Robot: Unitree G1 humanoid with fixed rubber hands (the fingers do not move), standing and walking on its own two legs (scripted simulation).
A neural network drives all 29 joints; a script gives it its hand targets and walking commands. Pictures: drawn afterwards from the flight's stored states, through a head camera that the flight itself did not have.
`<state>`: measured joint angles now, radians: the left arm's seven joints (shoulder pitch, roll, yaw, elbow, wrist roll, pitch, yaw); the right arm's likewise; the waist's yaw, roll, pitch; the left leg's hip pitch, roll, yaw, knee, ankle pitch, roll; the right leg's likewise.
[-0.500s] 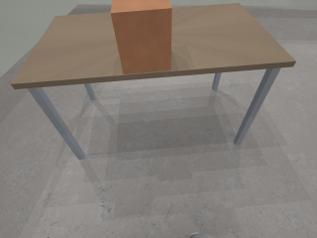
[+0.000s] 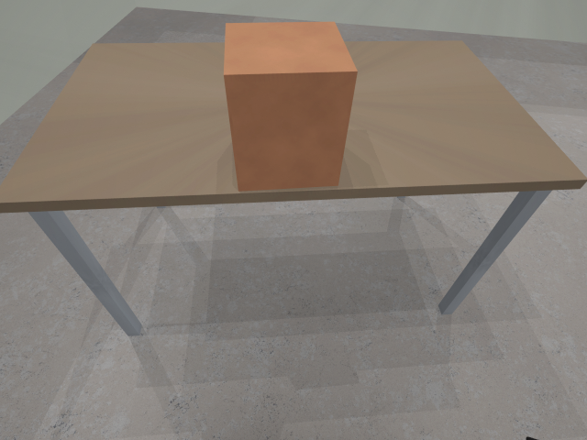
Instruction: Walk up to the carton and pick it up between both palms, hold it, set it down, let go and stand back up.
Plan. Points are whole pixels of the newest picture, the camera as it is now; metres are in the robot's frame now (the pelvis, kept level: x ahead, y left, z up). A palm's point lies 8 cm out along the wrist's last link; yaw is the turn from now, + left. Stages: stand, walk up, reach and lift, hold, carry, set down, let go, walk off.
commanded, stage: walk up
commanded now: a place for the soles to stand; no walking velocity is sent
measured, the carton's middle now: (285, 109) +0.70 +0.02 +0.08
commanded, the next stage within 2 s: none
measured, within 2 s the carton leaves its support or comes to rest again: neither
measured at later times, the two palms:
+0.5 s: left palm (99, 395) +0.21 +0.29 -0.07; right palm (540, 393) +0.20 -0.36 -0.10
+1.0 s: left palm (114, 320) +0.34 +0.32 -0.11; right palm (504, 326) +0.30 -0.33 -0.07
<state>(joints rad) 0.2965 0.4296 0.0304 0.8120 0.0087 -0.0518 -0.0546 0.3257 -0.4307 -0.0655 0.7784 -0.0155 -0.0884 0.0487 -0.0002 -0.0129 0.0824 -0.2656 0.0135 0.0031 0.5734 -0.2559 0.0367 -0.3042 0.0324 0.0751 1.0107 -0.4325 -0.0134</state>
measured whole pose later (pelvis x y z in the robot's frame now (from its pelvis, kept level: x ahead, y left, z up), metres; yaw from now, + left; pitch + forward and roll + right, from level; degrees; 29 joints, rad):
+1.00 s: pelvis +0.27 +0.00 +0.00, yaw +2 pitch -4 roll -1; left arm 0.29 0.43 0.06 0.81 0.01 0.00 -0.05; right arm 0.42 -0.42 -0.06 0.78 -0.02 -0.10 0.01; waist -0.04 -0.05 0.11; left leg -0.19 0.01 -0.02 0.57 -0.31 0.02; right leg -0.43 -0.04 0.04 0.91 -0.38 -0.01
